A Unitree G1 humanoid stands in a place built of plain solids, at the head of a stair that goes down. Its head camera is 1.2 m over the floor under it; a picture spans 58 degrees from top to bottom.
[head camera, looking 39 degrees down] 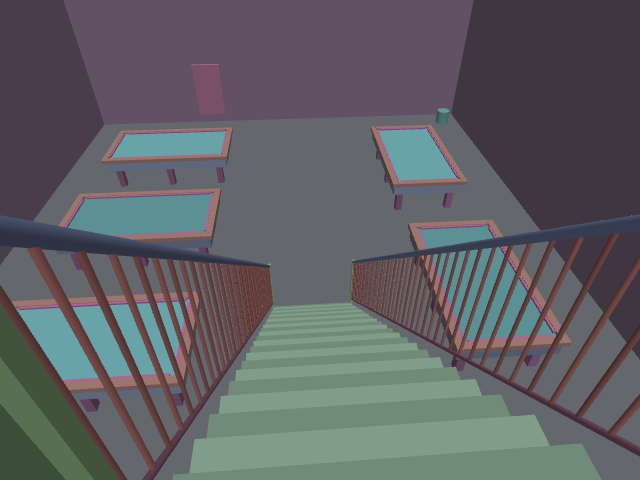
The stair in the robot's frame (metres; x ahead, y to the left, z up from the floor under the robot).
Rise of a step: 0.19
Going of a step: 0.20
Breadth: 1.30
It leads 4 degrees to the left of straight ahead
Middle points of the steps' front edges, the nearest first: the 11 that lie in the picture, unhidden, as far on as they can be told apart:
0.63 -0.20 -0.19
0.83 -0.18 -0.38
1.03 -0.17 -0.57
1.23 -0.15 -0.75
1.44 -0.14 -0.94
1.64 -0.12 -1.13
1.84 -0.11 -1.32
2.04 -0.09 -1.51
2.25 -0.08 -1.70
2.45 -0.06 -1.88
2.65 -0.05 -2.07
